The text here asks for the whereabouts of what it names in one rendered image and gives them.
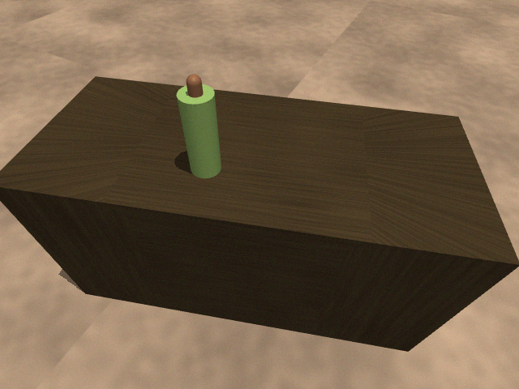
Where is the bottle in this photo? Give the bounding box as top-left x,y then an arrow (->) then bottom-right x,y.
177,74 -> 221,178

